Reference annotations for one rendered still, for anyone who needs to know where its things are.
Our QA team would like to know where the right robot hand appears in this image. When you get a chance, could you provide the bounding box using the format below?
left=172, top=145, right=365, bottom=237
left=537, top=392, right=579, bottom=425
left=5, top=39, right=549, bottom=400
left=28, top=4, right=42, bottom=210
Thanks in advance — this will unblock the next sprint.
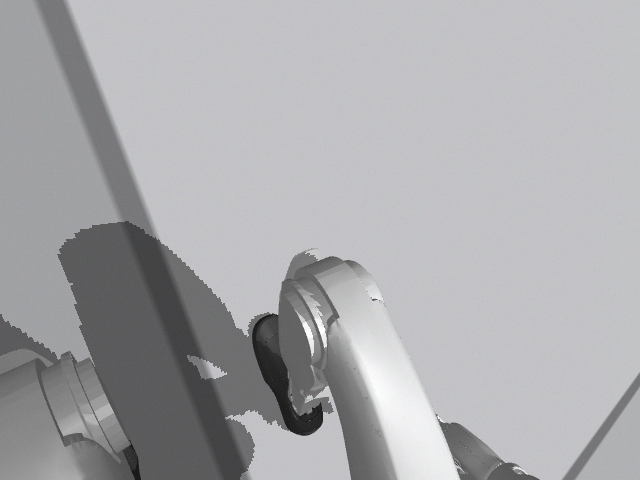
left=436, top=414, right=505, bottom=480

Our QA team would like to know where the left robot foot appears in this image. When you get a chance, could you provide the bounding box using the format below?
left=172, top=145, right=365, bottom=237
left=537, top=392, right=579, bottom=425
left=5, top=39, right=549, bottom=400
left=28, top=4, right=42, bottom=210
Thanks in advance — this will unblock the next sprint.
left=122, top=439, right=141, bottom=480

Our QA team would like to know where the right robot arm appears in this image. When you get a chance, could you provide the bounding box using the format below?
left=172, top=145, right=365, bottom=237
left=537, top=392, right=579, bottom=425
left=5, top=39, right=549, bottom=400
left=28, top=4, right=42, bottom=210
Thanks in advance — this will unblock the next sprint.
left=487, top=463, right=539, bottom=480

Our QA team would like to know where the right robot foot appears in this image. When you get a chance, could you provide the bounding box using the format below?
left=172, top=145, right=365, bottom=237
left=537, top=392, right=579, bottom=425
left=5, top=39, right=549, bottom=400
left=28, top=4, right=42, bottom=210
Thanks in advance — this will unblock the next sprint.
left=252, top=314, right=323, bottom=436

